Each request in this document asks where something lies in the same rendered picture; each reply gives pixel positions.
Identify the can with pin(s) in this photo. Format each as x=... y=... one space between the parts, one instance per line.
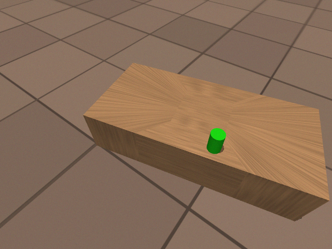
x=216 y=140

